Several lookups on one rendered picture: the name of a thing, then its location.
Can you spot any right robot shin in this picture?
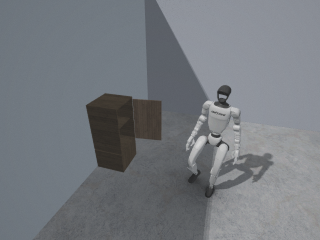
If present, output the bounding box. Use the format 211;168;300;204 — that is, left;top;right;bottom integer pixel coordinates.
186;164;198;175

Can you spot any left robot forearm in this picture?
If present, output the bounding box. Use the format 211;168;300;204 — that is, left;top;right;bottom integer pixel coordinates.
234;125;241;150

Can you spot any cupboard door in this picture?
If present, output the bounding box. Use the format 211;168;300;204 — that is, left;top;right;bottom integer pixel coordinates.
132;99;162;141

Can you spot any right robot forearm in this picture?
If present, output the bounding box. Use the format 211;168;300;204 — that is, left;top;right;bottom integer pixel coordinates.
191;117;203;137

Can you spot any right robot hand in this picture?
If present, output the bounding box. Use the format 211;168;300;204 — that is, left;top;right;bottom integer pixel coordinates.
186;136;195;151

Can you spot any left robot hand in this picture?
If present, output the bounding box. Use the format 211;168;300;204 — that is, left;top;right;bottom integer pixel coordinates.
231;149;240;165

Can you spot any left robot shin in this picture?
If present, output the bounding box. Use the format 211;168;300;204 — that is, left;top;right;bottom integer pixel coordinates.
209;171;220;188

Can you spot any robot shin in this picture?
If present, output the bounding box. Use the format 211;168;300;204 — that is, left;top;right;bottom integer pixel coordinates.
186;164;198;175
209;171;220;188

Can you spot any robot right upper arm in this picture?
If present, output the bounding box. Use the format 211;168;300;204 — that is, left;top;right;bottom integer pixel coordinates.
199;100;213;123

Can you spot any robot left upper arm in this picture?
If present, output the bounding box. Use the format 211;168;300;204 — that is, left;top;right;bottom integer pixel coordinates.
230;107;241;132

